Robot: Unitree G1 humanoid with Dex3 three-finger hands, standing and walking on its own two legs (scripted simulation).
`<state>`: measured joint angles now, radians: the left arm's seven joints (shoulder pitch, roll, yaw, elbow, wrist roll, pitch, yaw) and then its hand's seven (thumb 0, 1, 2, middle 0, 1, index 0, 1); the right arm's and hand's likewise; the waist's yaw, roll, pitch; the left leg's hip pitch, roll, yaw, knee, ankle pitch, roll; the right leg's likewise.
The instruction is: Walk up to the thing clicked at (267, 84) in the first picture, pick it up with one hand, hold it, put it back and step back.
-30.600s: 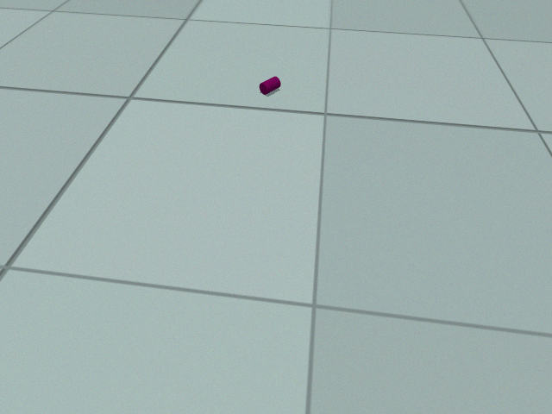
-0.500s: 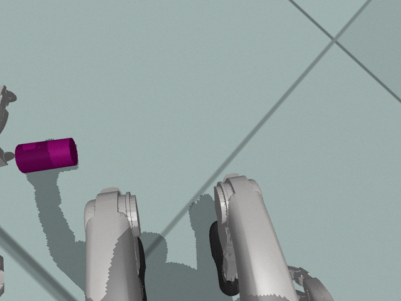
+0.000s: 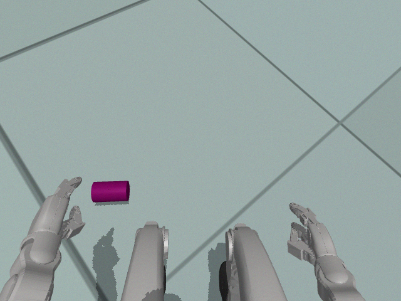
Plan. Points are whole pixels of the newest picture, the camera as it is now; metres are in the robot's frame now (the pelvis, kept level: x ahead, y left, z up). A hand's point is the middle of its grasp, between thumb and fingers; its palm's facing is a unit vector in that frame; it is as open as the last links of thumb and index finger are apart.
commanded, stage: home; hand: left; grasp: from above
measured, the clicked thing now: (111, 191) +0.46 +0.31 -0.52
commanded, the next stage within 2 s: none
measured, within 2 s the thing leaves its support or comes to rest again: neither
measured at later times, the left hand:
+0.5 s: hand (73, 229) +0.23 +0.18 +0.10, palm faces +0.10 -0.97 -0.20, open 7.4 cm
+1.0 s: hand (75, 239) +0.22 +0.17 +0.11, palm faces +0.11 -0.97 -0.19, open 7.4 cm
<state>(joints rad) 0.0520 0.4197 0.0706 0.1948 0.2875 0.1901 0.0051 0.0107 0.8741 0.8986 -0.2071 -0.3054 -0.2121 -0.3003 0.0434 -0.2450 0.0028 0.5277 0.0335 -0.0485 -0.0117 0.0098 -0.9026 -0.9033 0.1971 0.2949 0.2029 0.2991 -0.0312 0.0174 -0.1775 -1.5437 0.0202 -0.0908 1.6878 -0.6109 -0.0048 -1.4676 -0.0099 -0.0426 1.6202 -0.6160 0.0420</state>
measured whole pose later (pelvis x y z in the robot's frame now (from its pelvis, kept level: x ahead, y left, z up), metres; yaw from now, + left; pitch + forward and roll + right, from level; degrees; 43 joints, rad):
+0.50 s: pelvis +0.07 +0.00 +0.15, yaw +2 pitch +13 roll -3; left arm 0.51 0.22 0.04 -0.18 -0.07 0.48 0.05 0.01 0.90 0.90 -0.20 -0.30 -0.20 -0.29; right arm 0.33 -0.21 0.05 0.50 0.03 -0.18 -0.19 0.01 -0.90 -0.90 0.20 0.30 0.20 0.30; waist -0.06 0.05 -0.19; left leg -0.78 0.04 -0.06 1.06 -0.51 -0.01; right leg -0.71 0.00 -0.04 0.98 -0.49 0.03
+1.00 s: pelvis +0.07 -0.01 +0.15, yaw +3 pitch +10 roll -3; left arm 0.50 0.22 0.03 -0.14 -0.05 0.46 0.02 0.01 0.90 0.90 -0.20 -0.30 -0.20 -0.29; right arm 0.27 -0.22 0.04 0.53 0.00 -0.23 -0.18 0.02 -0.90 -0.90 0.20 0.30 0.21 0.30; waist -0.03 0.04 -0.16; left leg -0.70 0.03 -0.07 1.02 -0.49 -0.02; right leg -0.64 -0.01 -0.05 0.95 -0.49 0.02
